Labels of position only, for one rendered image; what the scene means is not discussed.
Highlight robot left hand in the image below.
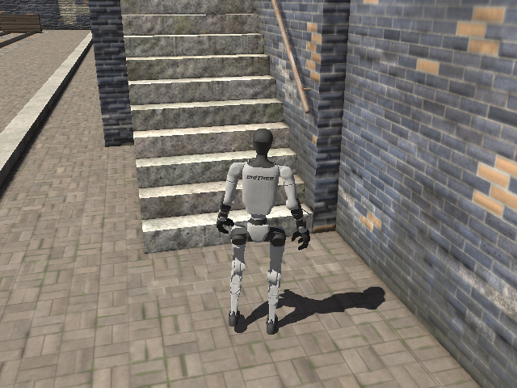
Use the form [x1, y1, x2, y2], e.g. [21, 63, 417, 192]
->
[216, 218, 234, 234]

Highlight robot right hand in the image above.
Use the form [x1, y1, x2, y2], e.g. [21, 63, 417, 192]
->
[292, 230, 310, 250]

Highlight left robot forearm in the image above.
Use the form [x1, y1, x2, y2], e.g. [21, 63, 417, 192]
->
[217, 194, 231, 221]

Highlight right robot thigh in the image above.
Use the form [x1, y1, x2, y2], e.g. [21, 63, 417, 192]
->
[267, 226, 286, 285]

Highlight robot left foot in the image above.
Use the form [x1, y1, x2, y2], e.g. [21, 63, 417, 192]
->
[229, 310, 240, 327]

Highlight right robot forearm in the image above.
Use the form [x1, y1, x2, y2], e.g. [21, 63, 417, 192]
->
[291, 198, 308, 233]

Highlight left robot upper arm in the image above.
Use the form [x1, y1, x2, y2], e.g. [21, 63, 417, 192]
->
[223, 162, 245, 206]

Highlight right robot upper arm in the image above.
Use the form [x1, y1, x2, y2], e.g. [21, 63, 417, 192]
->
[278, 164, 298, 210]

